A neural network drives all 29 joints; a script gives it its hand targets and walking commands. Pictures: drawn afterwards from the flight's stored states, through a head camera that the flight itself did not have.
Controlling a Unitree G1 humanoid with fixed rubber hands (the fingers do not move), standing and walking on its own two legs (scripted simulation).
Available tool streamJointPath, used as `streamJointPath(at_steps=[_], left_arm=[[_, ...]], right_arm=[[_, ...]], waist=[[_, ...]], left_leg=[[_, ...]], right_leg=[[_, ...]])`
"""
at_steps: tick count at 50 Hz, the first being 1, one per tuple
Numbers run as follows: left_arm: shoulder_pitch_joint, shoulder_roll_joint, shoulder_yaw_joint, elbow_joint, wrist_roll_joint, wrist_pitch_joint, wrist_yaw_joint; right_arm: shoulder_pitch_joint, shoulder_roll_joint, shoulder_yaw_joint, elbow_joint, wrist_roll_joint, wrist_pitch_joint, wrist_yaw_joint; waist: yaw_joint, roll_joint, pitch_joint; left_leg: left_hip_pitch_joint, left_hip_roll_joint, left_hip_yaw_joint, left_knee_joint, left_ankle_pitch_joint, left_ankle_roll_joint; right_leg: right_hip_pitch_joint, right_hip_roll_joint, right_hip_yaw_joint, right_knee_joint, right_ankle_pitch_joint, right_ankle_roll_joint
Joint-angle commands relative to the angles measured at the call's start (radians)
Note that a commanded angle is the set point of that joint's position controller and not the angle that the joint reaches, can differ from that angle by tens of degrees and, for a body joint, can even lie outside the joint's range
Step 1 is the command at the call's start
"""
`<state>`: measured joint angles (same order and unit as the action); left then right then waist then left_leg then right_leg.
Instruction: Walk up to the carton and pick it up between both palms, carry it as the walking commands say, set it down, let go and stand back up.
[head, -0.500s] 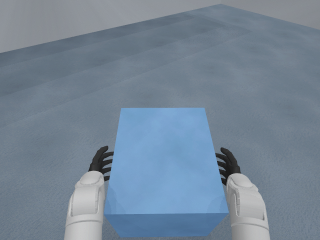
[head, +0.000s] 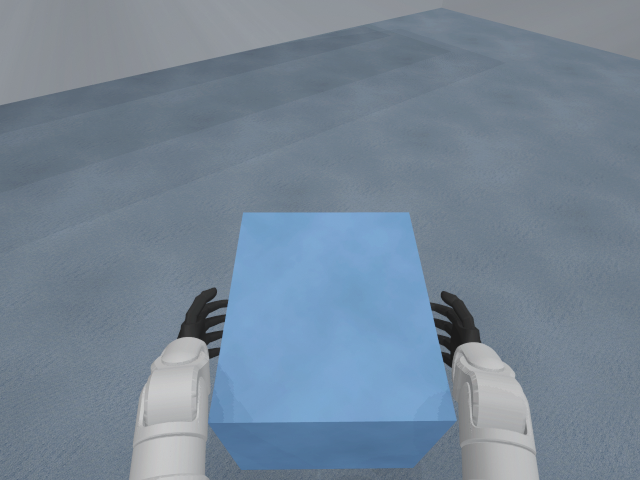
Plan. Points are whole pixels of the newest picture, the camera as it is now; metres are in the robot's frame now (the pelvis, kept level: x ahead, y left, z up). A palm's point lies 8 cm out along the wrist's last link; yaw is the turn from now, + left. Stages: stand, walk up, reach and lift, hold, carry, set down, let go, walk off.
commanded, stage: hold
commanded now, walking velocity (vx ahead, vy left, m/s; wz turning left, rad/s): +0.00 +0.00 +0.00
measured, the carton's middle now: (326, 338) +0.34 +0.00 -0.02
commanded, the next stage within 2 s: carry in 0.90 s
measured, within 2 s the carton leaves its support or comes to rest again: neither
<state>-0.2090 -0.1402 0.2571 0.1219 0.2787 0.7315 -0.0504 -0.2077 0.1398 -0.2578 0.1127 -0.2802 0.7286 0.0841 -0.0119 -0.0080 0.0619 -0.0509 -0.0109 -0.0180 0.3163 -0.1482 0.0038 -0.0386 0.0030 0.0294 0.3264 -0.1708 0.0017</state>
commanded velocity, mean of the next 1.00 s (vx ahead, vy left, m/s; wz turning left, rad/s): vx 0.07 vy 0.00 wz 0.00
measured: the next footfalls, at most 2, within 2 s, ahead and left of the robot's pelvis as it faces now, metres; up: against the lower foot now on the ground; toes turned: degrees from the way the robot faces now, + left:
right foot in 1.44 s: +0.28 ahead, -0.11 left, +0.00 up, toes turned -10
left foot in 1.86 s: +0.56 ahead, +0.13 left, +0.00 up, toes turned +12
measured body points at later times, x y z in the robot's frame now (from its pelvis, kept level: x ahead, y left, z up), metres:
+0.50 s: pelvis +0.00 +0.00 +0.00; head -0.01 +0.00 +0.45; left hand +0.30 +0.17 +0.03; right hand +0.29 -0.17 +0.04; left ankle +0.02 +0.12 -0.75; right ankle +0.01 -0.12 -0.75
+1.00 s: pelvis +0.01 +0.00 -0.01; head -0.02 +0.00 +0.44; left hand +0.30 +0.17 +0.04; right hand +0.30 -0.17 +0.04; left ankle +0.02 +0.12 -0.74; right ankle +0.01 -0.12 -0.75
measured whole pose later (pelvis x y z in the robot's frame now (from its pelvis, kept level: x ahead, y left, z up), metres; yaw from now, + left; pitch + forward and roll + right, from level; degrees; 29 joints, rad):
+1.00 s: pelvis +0.01 +0.00 -0.01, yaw +1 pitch -2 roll +0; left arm -0.18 -0.13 0.22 0.07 0.24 0.76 -0.04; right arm -0.16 0.13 -0.24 0.04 -0.24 0.77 0.06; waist 0.00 0.00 -0.06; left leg -0.21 0.00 -0.02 0.49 -0.33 0.02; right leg -0.18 0.01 0.01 0.47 -0.32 -0.02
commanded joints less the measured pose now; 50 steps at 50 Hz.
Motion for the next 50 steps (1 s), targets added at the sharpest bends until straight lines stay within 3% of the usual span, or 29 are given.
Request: streamJointPath(at_steps=[1, 21, 44, 45, 47, 48, 50], left_arm=[[-0.463, -0.774, -0.585, -0.036, -0.237, -0.027, -0.202], [-0.418, -0.759, -0.597, -0.07, -0.236, -0.03, -0.192], [-0.44, -0.745, -0.588, -0.063, -0.229, -0.035, -0.194], [-0.452, -0.751, -0.622, -0.064, -0.274, -0.021, -0.198], [-0.464, -0.78, -0.631, -0.083, -0.281, -0.015, -0.193], [-0.488, -0.786, -0.645, -0.107, -0.296, -0.009, -0.193], [-0.498, -0.782, -0.689, -0.16, -0.342, 0.025, -0.185]], right_arm=[[-0.464, 0.743, 0.567, -0.032, 0.226, -0.031, 0.186], [-0.42, 0.726, 0.576, -0.068, 0.231, -0.031, 0.178], [-0.431, 0.73, 0.563, -0.058, 0.218, -0.034, 0.172], [-0.441, 0.742, 0.597, -0.082, 0.278, -0.03, 0.164], [-0.483, 0.78, 0.624, -0.116, 0.283, -0.017, 0.169], [-0.513, 0.781, 0.641, -0.137, 0.291, -0.001, 0.17], [-0.509, 0.763, 0.683, -0.173, 0.32, 0.041, 0.16]], waist=[[-0.001, 0.006, -0.228], [0.0, 0.006, -0.233], [0.004, 0.002, -0.224], [0.024, 0.044, -0.367], [0.027, 0.016, -0.308], [0.029, 0.003, -0.257], [0.032, -0.051, -0.222]], left_leg=[[0.075, -0.085, -0.035, -0.037, 0.092, -0.003], [0.099, -0.087, -0.042, -0.034, 0.164, -0.009], [0.077, -0.091, -0.036, -0.031, 0.124, -0.008], [-0.035, 0.148, -0.051, 0.053, -0.003, 0.029], [-0.172, 0.127, -0.089, 0.035, -0.446, 0.077], [-0.255, 0.119, -0.091, 0.054, -0.532, 0.075], [-0.338, 0.073, -0.024, 0.174, -0.415, 0.043]], right_leg=[[0.001, 0.086, 0.031, -0.054, 0.088, -0.013], [0.02, 0.092, 0.031, -0.055, 0.151, -0.008], [0.022, 0.089, 0.032, -0.052, 0.12, -0.007], [-0.075, -0.112, -0.021, 0.074, -0.111, -0.034], [-0.134, -0.089, 0.04, 0.061, -0.423, -0.064], [-0.152, -0.108, 0.077, 0.044, -0.503, -0.076], [-0.144, -0.159, 0.157, -0.026, -0.5, -0.11]])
